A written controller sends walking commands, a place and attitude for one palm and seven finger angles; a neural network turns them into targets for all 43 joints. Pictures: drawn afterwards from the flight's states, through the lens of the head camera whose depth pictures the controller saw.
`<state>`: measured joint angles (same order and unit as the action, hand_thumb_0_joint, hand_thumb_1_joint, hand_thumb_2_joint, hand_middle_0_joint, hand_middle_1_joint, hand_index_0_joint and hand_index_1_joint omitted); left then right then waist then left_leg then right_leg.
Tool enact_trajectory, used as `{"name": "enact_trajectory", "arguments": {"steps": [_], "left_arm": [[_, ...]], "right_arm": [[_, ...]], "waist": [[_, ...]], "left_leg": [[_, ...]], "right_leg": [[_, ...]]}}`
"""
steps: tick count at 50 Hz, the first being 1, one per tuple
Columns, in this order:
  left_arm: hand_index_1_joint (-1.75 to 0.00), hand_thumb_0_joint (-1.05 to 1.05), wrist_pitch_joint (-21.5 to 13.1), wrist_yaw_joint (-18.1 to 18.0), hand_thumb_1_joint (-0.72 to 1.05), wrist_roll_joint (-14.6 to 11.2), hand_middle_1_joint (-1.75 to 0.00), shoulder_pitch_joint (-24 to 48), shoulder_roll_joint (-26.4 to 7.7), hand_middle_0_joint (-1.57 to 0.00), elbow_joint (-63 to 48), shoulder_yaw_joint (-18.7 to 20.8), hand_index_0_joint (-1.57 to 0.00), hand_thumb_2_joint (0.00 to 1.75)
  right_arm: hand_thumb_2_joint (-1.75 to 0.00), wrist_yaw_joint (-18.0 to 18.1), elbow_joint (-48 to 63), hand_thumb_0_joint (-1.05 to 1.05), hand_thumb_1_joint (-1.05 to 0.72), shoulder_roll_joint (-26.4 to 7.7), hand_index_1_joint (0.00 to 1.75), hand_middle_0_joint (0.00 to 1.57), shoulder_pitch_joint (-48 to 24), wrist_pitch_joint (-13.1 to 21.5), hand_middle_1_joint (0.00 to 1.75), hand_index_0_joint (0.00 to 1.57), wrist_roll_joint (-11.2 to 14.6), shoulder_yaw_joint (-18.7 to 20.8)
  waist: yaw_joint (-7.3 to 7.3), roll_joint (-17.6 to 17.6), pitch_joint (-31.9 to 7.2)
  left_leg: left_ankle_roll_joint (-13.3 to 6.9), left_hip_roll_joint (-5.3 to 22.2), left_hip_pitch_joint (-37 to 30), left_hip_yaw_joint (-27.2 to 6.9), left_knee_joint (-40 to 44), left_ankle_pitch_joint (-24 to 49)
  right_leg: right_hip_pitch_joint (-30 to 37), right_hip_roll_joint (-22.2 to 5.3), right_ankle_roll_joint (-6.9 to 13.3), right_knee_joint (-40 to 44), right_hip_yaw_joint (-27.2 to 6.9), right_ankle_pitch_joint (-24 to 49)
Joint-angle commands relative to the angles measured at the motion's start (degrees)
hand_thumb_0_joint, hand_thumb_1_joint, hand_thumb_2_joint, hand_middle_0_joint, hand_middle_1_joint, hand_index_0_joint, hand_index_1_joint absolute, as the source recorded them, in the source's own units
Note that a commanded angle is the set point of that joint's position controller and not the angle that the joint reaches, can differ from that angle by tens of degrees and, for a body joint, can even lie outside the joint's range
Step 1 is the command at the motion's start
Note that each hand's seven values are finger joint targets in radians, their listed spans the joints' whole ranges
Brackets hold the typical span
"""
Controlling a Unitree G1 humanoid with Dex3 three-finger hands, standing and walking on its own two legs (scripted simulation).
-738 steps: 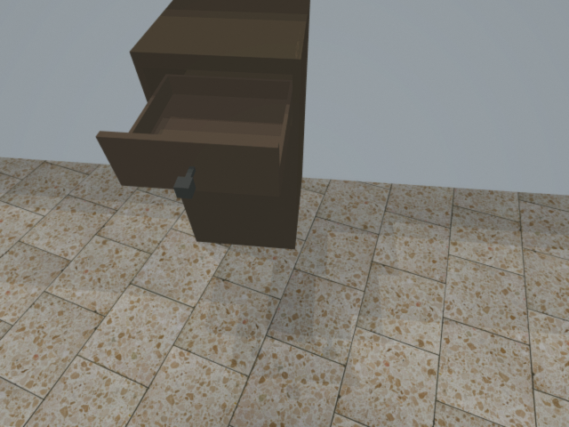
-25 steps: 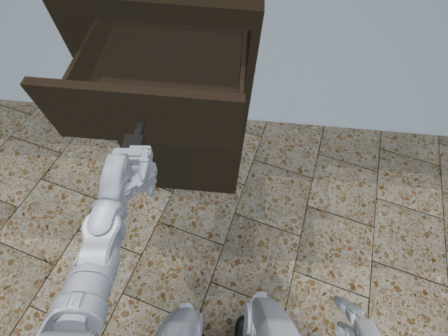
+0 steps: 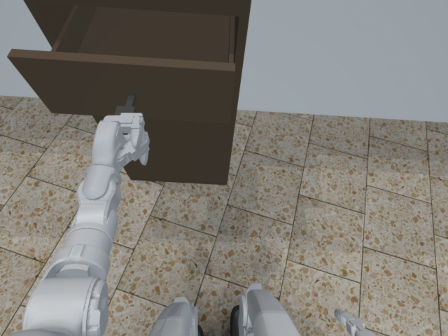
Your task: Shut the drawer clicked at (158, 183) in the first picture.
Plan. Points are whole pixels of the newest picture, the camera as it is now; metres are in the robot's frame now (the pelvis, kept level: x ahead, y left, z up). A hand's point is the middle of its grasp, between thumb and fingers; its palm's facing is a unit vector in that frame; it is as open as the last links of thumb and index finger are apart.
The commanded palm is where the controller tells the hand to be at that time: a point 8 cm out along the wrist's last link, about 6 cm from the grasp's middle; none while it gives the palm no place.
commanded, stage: push the drawer shut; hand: left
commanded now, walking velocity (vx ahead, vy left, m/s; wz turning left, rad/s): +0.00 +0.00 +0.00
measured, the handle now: (128, 110) +0.52 +0.16 +0.04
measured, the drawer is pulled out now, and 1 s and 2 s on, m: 0.15 0.03 0.00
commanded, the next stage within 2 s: pull the fist back off the drawer in 1.52 s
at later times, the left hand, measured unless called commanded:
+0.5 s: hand (150, 114) +0.51 +0.12 +0.04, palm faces -0.09 -1.00 -0.03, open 3.4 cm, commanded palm +0.50 +0.18 +0.04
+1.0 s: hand (155, 91) +0.56 +0.11 +0.04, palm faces -0.08 -1.00 -0.02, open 3.3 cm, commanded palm +0.55 +0.16 +0.04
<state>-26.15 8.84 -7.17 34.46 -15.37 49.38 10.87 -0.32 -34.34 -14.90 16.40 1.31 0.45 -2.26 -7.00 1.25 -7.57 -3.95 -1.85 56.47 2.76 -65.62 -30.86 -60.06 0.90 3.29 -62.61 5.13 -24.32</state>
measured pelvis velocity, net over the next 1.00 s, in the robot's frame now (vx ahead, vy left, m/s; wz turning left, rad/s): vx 0.01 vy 0.01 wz -0.03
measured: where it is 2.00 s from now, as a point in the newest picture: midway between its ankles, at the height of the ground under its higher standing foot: outside the picture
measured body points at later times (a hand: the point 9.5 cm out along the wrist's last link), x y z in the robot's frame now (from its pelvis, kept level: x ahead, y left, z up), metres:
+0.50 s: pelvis +0.00 +0.01 -0.01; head +0.15 +0.01 +0.42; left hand +0.51 +0.17 +0.04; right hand +0.01 -0.25 -0.12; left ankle +0.00 +0.08 -0.65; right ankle +0.05 -0.09 -0.65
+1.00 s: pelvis +0.01 +0.01 -0.01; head +0.18 +0.02 +0.40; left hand +0.56 +0.17 +0.05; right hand -0.02 -0.25 -0.12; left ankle +0.00 +0.08 -0.65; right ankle +0.05 -0.09 -0.65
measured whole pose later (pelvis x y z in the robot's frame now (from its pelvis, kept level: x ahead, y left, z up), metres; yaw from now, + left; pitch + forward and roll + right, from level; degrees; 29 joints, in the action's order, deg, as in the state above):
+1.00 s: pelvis +0.01 +0.01 -0.01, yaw -2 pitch +29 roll -3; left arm -25.5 7.3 -0.5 60.2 -26.4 71.0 20.4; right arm -2.7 -34.2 -15.2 22.1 -4.2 -2.6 -3.8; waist -14.3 2.8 -6.9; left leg -4.6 -0.3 65.4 2.3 -69.2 -32.4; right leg -68.1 2.4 2.7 -63.5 5.7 -24.1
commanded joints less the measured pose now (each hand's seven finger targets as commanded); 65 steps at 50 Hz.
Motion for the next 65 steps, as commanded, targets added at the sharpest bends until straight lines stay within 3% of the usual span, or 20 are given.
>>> {"name": "enact_trajectory", "arguments": {"steps": [1,2,3,5,9,13,17,20,22,24,28,34,41,47,48,50,53,57,60,65], "left_arm": [[-1.60,0.00,-3.96,-0.54,0.90,-1.08,-1.60,25.54,-13.21,-1.40,-8.06,5.80,-1.40,0.90],[-1.60,0.00,-4.33,-0.57,0.90,-0.85,-1.60,26.99,-14.79,-1.40,-8.22,6.75,-1.40,0.90],[-1.60,0.00,-4.48,-0.37,0.90,-0.65,-1.60,27.88,-13.29,-1.40,-7.96,5.70,-1.40,0.90],[-1.60,0.00,-4.30,-0.44,0.90,-0.66,-1.60,27.85,-14.08,-1.40,-3.97,6.84,-1.40,0.90],[-1.60,0.00,-5.14,-0.41,0.90,0.02,-1.60,32.07,-15.03,-1.40,-2.20,7.33,-1.40,0.90],[-1.60,0.00,-5.65,-0.41,0.90,0.86,-1.60,34.97,-18.48,-1.40,-1.05,9.26,-1.40,0.90],[-1.60,0.00,-5.30,-0.49,0.90,1.13,-1.60,37.83,-18.68,-1.40,2.51,9.47,-1.40,0.90],[-1.60,0.00,-5.21,-0.82,0.90,1.88,-1.60,41.43,-18.25,-1.40,3.18,8.73,-1.40,0.90],[-1.60,0.00,-5.42,-1.09,0.90,2.27,-1.60,42.53,-20.47,-1.40,3.08,10.10,-1.40,0.90],[-1.60,0.00,-5.18,-1.20,0.90,2.66,-1.60,43.72,-18.01,-1.40,4.18,8.23,-1.40,0.90],[-1.60,0.00,-4.83,-1.68,0.90,3.48,-1.60,47.66,-20.11,-1.40,6.24,9.19,-1.40,0.90],[-1.60,0.00,-4.85,-1.79,0.90,4.03,-1.60,48.97,-21.47,-1.40,5.77,10.10,-1.40,0.90],[-1.60,0.00,-3.59,-1.93,0.90,5.09,-1.60,50.91,-23.71,-1.40,8.02,10.77,-1.40,0.90],[-1.60,0.00,-3.52,-2.34,0.90,5.68,-1.60,54.95,-24.54,-1.40,8.36,11.02,-1.40,0.90],[-1.60,0.00,-3.35,-2.48,0.90,5.85,-1.60,54.10,-26.10,-1.40,9.04,12.47,-1.40,0.90],[-1.60,0.00,-3.03,-2.43,0.90,5.91,-1.60,55.70,-24.68,-1.40,9.76,11.01,-1.40,0.90],[-1.60,0.00,-2.72,-2.61,0.90,6.46,-1.60,57.18,-27.85,-1.40,10.35,12.94,-1.40,0.90],[-1.60,0.00,-1.64,-2.70,0.90,6.98,-1.60,62.28,-26.96,-1.40,12.34,11.13,-1.40,0.90],[-1.60,0.00,-1.38,-2.75,0.90,7.56,-1.60,62.19,-32.28,-1.40,11.33,14.72,-1.40,0.90],[-1.60,0.00,-0.68,-2.35,0.90,8.26,-1.60,64.49,-31.95,-1.40,11.05,13.57,-1.40,0.90]], "right_arm": [[-0.90,0.36,4.06,0.00,-0.90,-9.01,0.30,0.20,6.71,1.10,0.30,0.20,-0.23,3.37],[-0.90,0.41,4.31,0.00,-0.90,-9.23,0.30,0.20,7.08,1.07,0.30,0.20,-0.38,3.35],[-0.90,0.24,4.28,0.00,-0.90,-8.91,0.30,0.20,7.27,1.01,0.30,0.20,-0.49,3.26],[-0.90,0.14,3.94,0.00,-0.90,-9.04,0.30,0.20,7.74,0.68,0.30,0.20,-0.52,3.23],[-0.90,-0.11,3.62,0.00,-0.90,-9.34,0.30,0.20,8.83,0.25,0.30,0.20,-0.79,3.27],[-0.90,-0.20,3.46,0.00,-0.90,-9.74,0.30,0.20,10.06,-0.41,0.30,0.20,-1.14,3.09],[-0.90,-0.36,3.01,0.00,-0.90,-10.09,0.30,0.20,11.30,-1.04,0.30,0.20,-1.37,3.09],[-0.90,-0.59,2.77,0.00,-0.90,-10.18,0.30,0.20,12.04,-1.46,0.30,0.20,-1.61,3.01],[-0.90,-0.53,2.82,0.00,-0.90,-10.50,0.30,0.20,12.78,-1.76,0.30,0.20,-1.81,3.09],[-0.90,-0.81,2.57,0.00,-0.90,-10.31,0.30,0.20,13.09,-2.14,0.30,0.20,-1.92,3.08],[-0.90,-0.95,1.89,0.00,-0.90,-10.97,0.30,0.20,14.54,-2.64,0.30,0.20,-2.37,2.95],[-0.90,-1.44,2.12,0.00,-0.90,-10.88,0.30,0.20,15.63,-3.64,0.30,0.20,-2.79,2.90],[-0.90,-1.64,1.84,0.00,-0.90,-10.99,0.30,0.20,16.76,-4.97,0.30,0.20,-2.86,2.58],[-0.90,-1.82,1.30,0.00,-0.90,-11.19,0.30,0.20,18.02,-5.28,0.30,0.20,-3.32,2.64],[-0.90,-1.84,1.18,0.00,-0.90,-11.41,0.30,0.20,18.29,-5.41,0.30,0.20,-3.37,2.58],[-0.90,-2.00,0.98,0.00,-0.90,-11.32,0.30,0.20,18.33,-5.48,0.30,0.20,-3.42,2.54],[-0.90,-1.95,0.84,0.00,-0.90,-11.77,0.30,0.20,19.23,-5.72,0.30,0.20,-3.58,2.33],[-0.90,-1.95,0.41,0.00,-0.90,-11.75,0.30,0.20,19.74,-5.60,0.30,0.20,-3.70,1.96],[-0.90,-1.91,0.75,0.00,-0.90,-12.07,0.30,0.20,20.43,-5.72,0.30,0.20,-3.87,1.81],[-0.90,-2.39,0.46,0.00,-0.90,-12.09,0.30,0.20,21.24,-6.00,0.30,0.20,-4.17,1.68]], "waist": [[-1.13,0.44,-25.55],[-0.89,1.18,-26.64],[-1.20,2.49,-27.73],[-1.71,-0.05,-25.62],[-2.22,1.48,-26.45],[-2.38,2.72,-28.31],[-3.73,1.90,-26.72],[-4.47,3.42,-27.81],[-4.46,3.80,-29.41],[-5.27,4.90,-29.81],[-6.48,5.43,-28.68],[-6.23,7.08,-33.25],[-7.49,7.30,-30.26],[-8.76,9.21,-31.71],[-8.11,9.63,-32.35],[-9.08,9.35,-31.56],[-9.25,9.61,-32.86],[-11.77,8.97,-30.43],[-10.35,11.20,-35.44],[-11.00,14.25,-35.49]], "left_leg": [[2.20,0.98,-6.15,-4.81,8.32,15.22],[2.16,0.95,-6.45,-4.98,8.13,15.97],[2.23,0.94,-7.73,-4.93,8.14,16.81],[2.01,0.96,-4.97,-4.55,7.77,15.10],[2.06,1.15,-5.86,-4.97,7.61,15.24],[2.08,1.28,-5.86,-5.21,7.15,16.62],[1.95,1.54,-5.72,-5.91,6.92,16.64],[2.07,1.75,-6.85,-6.46,6.88,16.61],[2.09,1.78,-7.66,-6.72,6.47,18.16],[2.34,2.06,-9.48,-7.19,6.29,19.47],[2.35,2.38,-9.73,-7.94,5.90,19.91],[2.62,2.45,-10.98,-7.96,4.76,24.34],[2.23,2.68,-8.60,-7.63,4.45,23.90],[2.55,3.02,-10.89,-8.55,3.60,26.34],[2.59,3.01,-10.78,-8.28,3.37,26.75],[2.53,3.05,-10.27,-8.51,3.20,26.24],[2.50,3.18,-10.06,-8.81,2.73,27.09],[1.84,3.20,-7.51,-8.92,2.03,24.50],[1.93,3.03,-7.36,-8.38,1.23,26.68],[2.49,3.70,-10.20,-9.50,0.91,29.32]], "right_leg": [[21.51,-0.30,-1.72,7.43,-6.77,12.02],[21.57,-0.16,-1.55,6.71,-6.66,12.66],[21.32,-0.07,-1.61,6.72,-6.61,13.36],[21.40,-0.09,-1.82,7.36,-6.97,12.19],[19.43,0.04,-1.73,6.81,-6.63,11.63],[19.54,0.23,-1.65,5.98,-6.64,12.85],[17.27,0.51,-1.68,5.98,-6.10,12.20],[15.66,0.57,-1.70,5.89,-5.74,11.12],[15.88,0.78,-1.60,5.32,-5.64,12.33],[13.77,0.75,-1.74,5.43,-5.31,12.65],[11.47,1.05,-1.71,5.20,-4.88,12.01],[13.54,1.17,-1.61,4.47,-5.07,16.09],[13.21,1.37,-1.62,5.00,-5.19,16.65],[10.95,1.57,-1.54,4.33,-4.66,17.50],[11.23,1.59,-1.54,4.36,-4.71,17.60],[10.64,1.60,-1.62,4.60,-4.71,17.34],[10.75,1.77,-1.59,4.13,-4.63,17.93],[8.97,1.87,-1.76,4.28,-4.69,16.28],[12.13,1.87,-1.50,3.63,-5.17,18.97],[9.18,2.05,-1.40,3.26,-4.44,19.22]]}}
